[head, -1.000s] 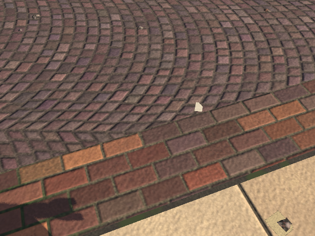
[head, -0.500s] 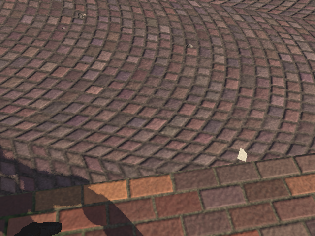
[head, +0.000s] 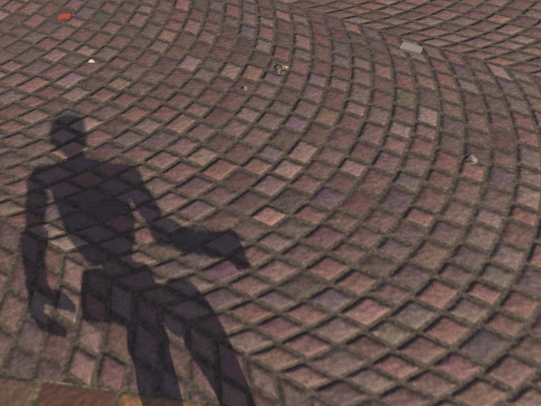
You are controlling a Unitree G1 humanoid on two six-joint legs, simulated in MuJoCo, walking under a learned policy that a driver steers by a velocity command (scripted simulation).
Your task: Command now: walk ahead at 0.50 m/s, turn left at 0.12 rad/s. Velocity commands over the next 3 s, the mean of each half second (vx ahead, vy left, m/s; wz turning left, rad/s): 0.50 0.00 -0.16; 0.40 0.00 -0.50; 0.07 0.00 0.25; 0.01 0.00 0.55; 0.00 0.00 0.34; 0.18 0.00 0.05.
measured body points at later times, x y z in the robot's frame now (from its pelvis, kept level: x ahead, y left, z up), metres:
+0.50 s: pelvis +0.27 +0.06 +0.00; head +0.29 +0.07 +0.45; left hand +0.44 +0.32 -0.11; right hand +0.28 -0.22 -0.12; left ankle +0.23 +0.15 -0.75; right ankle +0.38 -0.13 -0.68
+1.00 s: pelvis +0.51 -0.03 +0.00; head +0.55 -0.07 +0.44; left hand +0.73 +0.18 -0.10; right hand +0.57 -0.36 -0.10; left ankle +0.67 +0.09 -0.68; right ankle +0.50 -0.10 -0.75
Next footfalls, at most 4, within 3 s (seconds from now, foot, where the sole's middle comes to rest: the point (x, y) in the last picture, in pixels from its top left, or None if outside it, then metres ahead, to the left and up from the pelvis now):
0.18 left None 0.27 0.15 -0.78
0.72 right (352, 386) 0.53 -0.12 -0.78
1.18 left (302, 300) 0.76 0.02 -0.78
1.54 right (383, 347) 0.64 -0.20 -0.78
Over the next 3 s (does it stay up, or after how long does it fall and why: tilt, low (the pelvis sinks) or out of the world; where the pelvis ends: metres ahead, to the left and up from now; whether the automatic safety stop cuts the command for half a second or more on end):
stays up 0.70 -0.01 -0.01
